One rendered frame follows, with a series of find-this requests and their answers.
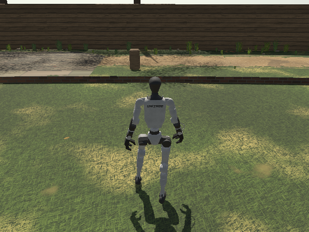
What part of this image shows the left robot hand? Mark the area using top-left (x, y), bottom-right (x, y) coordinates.
top-left (124, 138), bottom-right (136, 151)

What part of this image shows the right robot upper arm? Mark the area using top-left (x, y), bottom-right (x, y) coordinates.
top-left (165, 98), bottom-right (178, 124)

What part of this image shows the left robot upper arm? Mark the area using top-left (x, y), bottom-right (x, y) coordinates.
top-left (132, 98), bottom-right (145, 125)

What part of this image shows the robot left thigh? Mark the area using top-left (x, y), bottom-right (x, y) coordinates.
top-left (138, 134), bottom-right (148, 157)

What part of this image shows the right robot hand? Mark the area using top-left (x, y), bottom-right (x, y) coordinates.
top-left (172, 133), bottom-right (183, 144)

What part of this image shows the robot right shin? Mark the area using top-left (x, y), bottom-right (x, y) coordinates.
top-left (160, 165), bottom-right (168, 197)

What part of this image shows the robot right forearm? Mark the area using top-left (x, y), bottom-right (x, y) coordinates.
top-left (173, 117), bottom-right (183, 135)

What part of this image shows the robot left forearm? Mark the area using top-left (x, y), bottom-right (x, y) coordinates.
top-left (126, 118), bottom-right (136, 140)

